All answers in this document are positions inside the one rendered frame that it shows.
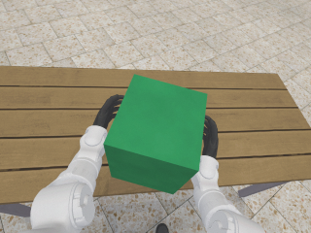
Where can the left robot upper arm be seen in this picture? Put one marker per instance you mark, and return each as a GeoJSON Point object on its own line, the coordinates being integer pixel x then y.
{"type": "Point", "coordinates": [63, 208]}

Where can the right robot upper arm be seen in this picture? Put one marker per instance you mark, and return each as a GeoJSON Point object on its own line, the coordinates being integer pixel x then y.
{"type": "Point", "coordinates": [227, 221]}

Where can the right robot hand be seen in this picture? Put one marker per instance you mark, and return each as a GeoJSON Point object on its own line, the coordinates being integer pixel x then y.
{"type": "Point", "coordinates": [210, 140]}

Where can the table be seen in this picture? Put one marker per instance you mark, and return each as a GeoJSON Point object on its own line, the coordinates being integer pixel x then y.
{"type": "Point", "coordinates": [263, 137]}

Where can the left robot hand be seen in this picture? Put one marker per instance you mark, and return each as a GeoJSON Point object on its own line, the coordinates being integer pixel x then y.
{"type": "Point", "coordinates": [105, 114]}

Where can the robot right forearm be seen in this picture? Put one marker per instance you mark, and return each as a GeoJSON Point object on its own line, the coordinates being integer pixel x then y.
{"type": "Point", "coordinates": [206, 193]}

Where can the carton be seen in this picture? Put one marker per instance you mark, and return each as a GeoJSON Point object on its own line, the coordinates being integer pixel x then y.
{"type": "Point", "coordinates": [156, 137]}

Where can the right robot foot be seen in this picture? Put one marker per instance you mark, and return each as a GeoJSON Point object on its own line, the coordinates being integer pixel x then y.
{"type": "Point", "coordinates": [162, 228]}

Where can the robot left forearm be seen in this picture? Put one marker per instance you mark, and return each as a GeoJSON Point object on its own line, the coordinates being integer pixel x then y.
{"type": "Point", "coordinates": [86, 164]}

